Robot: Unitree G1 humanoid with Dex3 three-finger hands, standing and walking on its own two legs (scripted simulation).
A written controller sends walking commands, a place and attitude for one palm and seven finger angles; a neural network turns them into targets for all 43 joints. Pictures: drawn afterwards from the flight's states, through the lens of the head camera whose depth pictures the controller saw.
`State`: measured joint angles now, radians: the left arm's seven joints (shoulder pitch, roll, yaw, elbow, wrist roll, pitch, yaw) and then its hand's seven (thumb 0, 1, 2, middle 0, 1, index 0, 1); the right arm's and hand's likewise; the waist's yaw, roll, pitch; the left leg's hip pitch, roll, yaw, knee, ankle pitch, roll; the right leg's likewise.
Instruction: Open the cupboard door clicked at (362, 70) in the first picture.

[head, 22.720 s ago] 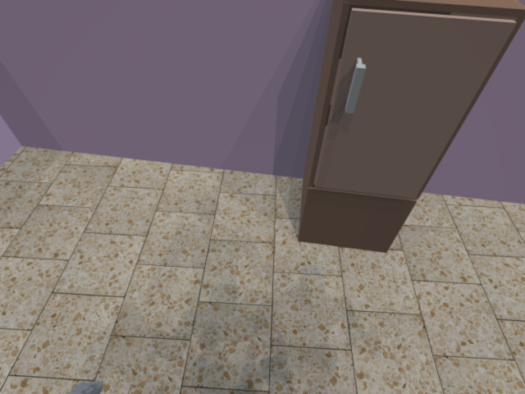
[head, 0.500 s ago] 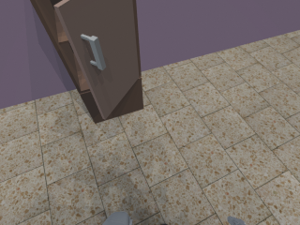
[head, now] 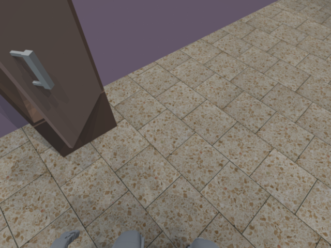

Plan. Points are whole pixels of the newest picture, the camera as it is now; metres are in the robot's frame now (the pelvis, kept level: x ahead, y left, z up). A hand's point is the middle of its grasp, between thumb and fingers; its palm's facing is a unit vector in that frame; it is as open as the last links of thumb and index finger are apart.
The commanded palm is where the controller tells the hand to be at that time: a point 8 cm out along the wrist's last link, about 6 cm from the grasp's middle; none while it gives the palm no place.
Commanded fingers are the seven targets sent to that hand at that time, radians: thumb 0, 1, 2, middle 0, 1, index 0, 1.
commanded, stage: walk to a spot facing it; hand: left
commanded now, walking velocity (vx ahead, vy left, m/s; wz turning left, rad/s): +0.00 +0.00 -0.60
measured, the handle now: (33, 70) +0.55 +0.43 +0.07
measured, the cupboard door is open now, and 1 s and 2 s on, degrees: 41 41 41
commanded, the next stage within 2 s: turn to face it in 1.86 s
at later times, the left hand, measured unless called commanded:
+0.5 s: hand (130, 211) +0.22 +0.12 -0.15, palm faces -0.32 -0.92 -0.22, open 7.4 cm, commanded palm none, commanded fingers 0.00 0.90 0.90 -0.20 -0.30 -0.20 -0.30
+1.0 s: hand (188, 148) +0.43 -0.05 -0.15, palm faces -0.55 -0.81 -0.20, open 7.4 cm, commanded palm none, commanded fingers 0.00 0.90 0.90 -0.20 -0.30 -0.20 -0.30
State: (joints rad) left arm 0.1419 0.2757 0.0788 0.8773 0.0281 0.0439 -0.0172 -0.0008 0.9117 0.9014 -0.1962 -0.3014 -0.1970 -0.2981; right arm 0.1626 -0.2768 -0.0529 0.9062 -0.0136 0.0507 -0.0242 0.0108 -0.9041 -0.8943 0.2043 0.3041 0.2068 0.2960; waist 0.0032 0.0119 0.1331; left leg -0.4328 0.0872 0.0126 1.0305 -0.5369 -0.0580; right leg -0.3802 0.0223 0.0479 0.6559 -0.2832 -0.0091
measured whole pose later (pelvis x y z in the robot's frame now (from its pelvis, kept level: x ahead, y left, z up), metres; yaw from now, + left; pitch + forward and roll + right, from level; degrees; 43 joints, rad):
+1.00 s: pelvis +0.21 -0.14 +0.00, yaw -32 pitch +1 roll +1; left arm 0.08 0.23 0.08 0.93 0.03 -0.03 -0.06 0.00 0.91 0.90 -0.19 -0.30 -0.20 -0.30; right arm 0.43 -0.18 -0.03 1.05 -0.03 -0.03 0.01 0.01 -0.90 -0.89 0.20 0.30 0.21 0.30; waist -0.04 -0.01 0.07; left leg -0.20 0.17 0.17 0.71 -0.46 -0.06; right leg -0.41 -0.06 -0.09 0.60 -0.23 -0.04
